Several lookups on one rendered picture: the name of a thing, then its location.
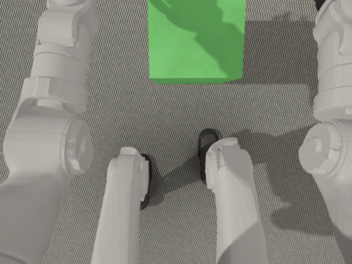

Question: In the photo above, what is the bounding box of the carton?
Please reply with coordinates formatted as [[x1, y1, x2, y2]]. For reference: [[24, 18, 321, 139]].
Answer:
[[148, 0, 246, 84]]

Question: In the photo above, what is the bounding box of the robot right forearm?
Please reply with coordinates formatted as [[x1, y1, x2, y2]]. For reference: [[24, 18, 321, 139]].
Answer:
[[312, 0, 352, 123]]

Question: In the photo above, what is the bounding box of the robot right thigh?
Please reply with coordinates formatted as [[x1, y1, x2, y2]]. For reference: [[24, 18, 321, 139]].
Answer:
[[205, 146, 269, 264]]

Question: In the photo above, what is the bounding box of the robot left upper arm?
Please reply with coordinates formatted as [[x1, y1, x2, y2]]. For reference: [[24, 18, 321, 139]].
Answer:
[[0, 114, 94, 264]]

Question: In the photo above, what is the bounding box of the right robot hand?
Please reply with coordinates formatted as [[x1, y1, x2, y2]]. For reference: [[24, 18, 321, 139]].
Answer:
[[314, 0, 326, 11]]

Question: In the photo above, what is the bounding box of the robot right upper arm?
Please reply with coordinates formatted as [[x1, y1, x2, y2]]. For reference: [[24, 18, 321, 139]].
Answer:
[[299, 120, 352, 264]]

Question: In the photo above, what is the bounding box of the robot left forearm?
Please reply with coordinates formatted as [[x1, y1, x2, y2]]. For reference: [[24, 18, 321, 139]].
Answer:
[[3, 0, 101, 164]]

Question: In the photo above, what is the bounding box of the left robot shin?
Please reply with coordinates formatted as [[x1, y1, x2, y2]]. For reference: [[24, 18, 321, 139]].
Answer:
[[107, 147, 146, 201]]

